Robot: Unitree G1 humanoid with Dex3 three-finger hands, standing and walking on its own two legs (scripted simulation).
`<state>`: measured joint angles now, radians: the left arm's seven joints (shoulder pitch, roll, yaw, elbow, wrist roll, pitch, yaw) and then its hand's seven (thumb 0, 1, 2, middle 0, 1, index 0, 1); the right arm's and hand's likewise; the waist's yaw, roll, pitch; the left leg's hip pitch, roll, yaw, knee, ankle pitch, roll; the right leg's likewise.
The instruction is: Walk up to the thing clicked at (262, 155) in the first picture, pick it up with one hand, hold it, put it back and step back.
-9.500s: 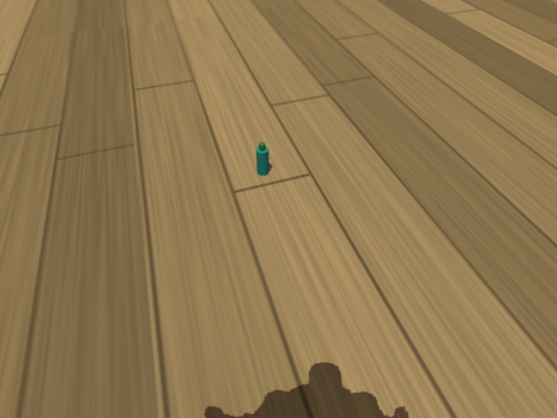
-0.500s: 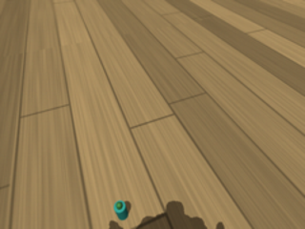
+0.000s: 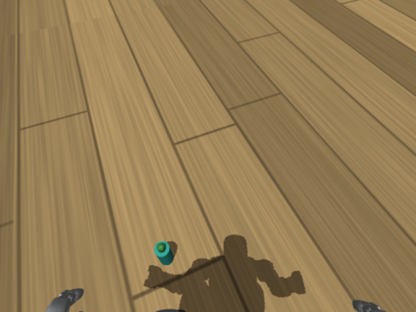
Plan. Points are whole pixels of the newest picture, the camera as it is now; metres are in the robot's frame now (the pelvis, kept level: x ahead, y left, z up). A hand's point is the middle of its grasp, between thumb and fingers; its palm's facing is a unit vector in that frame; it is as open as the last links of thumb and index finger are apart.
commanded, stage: walk up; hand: left
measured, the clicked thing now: (163, 252) +0.39 +0.21 -0.67
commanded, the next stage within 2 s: none
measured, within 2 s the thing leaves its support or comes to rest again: neither
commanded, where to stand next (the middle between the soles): +0.06 +0.00 m, yaw +1 degrees
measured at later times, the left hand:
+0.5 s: hand out of the picture -0.06 +0.27 -0.13, palm faces +0.11 -0.92 -0.38, open 7.4 cm
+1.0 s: hand out of the picture +0.05 +0.26 -0.15, palm faces +0.02 -0.91 -0.41, open 7.3 cm
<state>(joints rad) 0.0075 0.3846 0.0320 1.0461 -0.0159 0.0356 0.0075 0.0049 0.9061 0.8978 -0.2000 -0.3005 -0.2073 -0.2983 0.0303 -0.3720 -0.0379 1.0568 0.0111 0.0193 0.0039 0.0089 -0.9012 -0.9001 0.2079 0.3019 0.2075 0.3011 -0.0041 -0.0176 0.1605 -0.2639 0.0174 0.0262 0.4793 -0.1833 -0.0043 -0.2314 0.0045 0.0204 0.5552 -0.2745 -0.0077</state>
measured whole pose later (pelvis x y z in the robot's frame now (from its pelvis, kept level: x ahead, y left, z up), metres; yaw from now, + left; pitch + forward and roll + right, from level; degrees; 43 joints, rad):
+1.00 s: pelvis -0.02 +0.00 -0.02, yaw +3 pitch -3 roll +0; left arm 0.17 0.35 0.02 0.92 0.01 -0.03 0.01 0.01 0.91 0.90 -0.20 -0.30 -0.21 -0.30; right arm 0.19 -0.40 -0.05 0.88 0.00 0.05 0.00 0.01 -0.90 -0.90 0.21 0.30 0.20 0.30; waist 0.00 0.06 0.16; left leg -0.32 0.01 -0.05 0.96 -0.57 0.02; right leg -0.40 -0.01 0.00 0.63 -0.18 0.01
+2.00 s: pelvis -0.02 +0.01 -0.03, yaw +2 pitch -3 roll +1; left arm 0.11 0.41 0.04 0.84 -0.03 0.04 0.04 0.01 0.91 0.90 -0.20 -0.30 -0.21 -0.30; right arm 0.13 -0.36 -0.04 0.82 -0.01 0.03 0.01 0.01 -0.90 -0.90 0.21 0.30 0.21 0.30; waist 0.00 -0.01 0.23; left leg -0.44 -0.04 -0.02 0.69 -0.19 0.02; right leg -0.41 0.03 0.10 1.16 -0.59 -0.02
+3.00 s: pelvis -0.06 -0.03 -0.02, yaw +6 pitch -3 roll +0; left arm 0.19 0.37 0.05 0.88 0.04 -0.04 0.03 0.00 0.90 0.90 -0.20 -0.30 -0.21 -0.30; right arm 0.22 -0.44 -0.09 0.88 -0.03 0.07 0.04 0.01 -0.90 -0.90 0.21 0.30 0.20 0.30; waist 0.00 0.08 0.12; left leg -0.45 -0.01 -0.09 1.12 -0.47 0.00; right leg -0.41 -0.06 -0.04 0.66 -0.21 -0.01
